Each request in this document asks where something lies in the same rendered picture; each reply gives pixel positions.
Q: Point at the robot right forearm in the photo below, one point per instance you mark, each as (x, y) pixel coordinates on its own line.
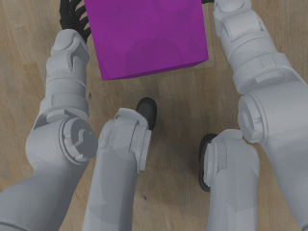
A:
(249, 48)

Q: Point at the robot right upper arm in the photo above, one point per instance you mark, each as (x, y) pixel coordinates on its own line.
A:
(276, 117)

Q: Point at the carton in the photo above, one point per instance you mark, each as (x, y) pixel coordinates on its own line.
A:
(135, 38)

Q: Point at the left robot foot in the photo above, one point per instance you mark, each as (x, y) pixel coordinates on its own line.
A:
(147, 107)

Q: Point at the right robot shin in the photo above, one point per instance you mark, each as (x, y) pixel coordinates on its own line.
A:
(254, 161)

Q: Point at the robot left hand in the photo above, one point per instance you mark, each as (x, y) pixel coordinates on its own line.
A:
(70, 19)

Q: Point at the robot left upper arm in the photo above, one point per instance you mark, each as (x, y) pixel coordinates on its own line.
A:
(59, 153)

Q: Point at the robot left forearm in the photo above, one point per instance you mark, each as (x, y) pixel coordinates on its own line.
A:
(66, 80)

